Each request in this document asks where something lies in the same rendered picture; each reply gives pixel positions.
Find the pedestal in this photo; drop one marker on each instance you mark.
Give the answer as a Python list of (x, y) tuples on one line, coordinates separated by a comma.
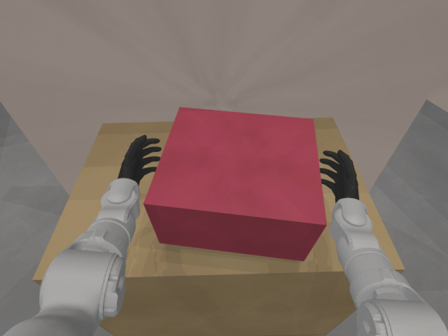
[(184, 291)]

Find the right robot upper arm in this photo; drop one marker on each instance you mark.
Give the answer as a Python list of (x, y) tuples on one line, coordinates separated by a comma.
[(381, 317)]

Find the robot left forearm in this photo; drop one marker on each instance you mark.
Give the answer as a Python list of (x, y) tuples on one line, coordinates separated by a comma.
[(113, 228)]

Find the robot right forearm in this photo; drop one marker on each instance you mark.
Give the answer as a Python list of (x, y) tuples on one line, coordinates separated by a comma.
[(364, 262)]

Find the left robot upper arm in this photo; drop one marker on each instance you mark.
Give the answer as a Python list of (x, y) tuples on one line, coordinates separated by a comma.
[(82, 289)]

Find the right robot hand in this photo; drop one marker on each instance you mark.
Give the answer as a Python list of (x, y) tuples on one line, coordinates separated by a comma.
[(346, 185)]

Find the carton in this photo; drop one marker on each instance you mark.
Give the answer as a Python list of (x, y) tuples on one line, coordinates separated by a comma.
[(239, 182)]

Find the left robot hand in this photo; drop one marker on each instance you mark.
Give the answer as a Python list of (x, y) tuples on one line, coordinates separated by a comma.
[(131, 167)]

